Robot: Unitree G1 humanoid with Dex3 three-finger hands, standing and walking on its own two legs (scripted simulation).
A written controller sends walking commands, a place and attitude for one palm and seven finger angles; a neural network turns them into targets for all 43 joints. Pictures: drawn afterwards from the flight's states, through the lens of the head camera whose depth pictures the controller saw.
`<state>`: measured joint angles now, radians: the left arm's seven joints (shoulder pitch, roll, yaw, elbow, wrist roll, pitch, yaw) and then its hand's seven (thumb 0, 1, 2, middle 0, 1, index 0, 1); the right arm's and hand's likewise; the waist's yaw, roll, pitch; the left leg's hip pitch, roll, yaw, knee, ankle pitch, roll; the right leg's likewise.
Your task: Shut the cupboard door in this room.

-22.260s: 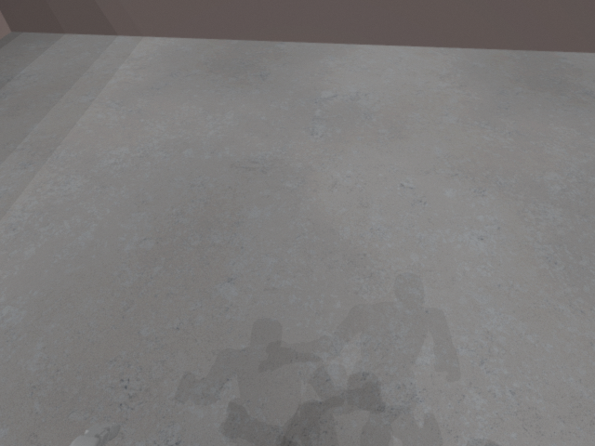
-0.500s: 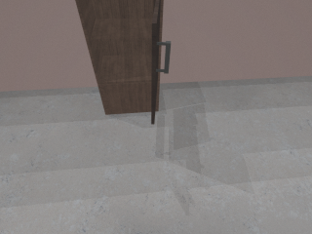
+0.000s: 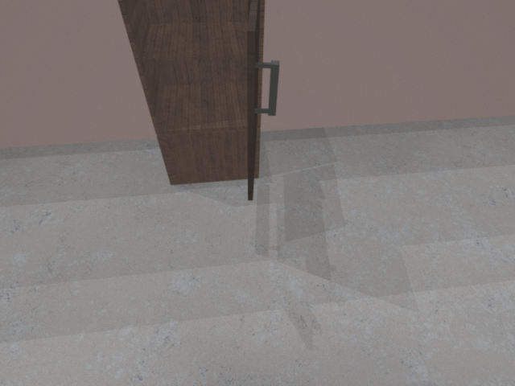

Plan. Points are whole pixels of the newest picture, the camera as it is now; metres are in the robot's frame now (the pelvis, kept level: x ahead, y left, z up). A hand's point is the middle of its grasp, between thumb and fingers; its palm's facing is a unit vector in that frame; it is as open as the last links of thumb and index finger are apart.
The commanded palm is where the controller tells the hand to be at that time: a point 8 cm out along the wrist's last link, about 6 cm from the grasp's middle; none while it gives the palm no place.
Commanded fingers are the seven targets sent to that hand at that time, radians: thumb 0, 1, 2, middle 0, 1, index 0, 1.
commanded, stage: walk around to get in front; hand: left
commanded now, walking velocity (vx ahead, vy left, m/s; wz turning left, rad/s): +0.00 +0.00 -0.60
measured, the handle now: (266, 89) +0.82 +0.03 +0.02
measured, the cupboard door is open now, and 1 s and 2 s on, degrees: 81 81 81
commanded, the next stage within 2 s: none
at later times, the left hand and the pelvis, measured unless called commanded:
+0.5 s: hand out of the picture +0.06 +0.15 -0.16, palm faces -0.19 -0.94 -0.29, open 7.4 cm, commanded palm none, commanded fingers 0.00 0.90 0.90 -0.20 -0.30 -0.20 -0.30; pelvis -0.03 -0.04 -0.01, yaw -17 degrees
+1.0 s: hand (147, 379) +0.16 +0.21 -0.18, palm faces -0.46 -0.86 -0.23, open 7.4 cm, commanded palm none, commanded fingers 0.00 0.90 0.90 -0.20 -0.30 -0.20 -0.30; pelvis -0.01 +0.05 +0.00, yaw -33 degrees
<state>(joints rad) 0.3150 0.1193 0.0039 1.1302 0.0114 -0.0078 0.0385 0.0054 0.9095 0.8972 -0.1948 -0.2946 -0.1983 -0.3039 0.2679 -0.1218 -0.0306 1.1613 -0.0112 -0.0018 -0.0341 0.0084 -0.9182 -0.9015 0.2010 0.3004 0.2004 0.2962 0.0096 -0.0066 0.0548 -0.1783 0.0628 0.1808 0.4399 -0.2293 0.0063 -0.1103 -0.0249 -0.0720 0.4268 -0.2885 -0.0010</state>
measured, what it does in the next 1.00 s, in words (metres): steps on the spot, turning right: left foot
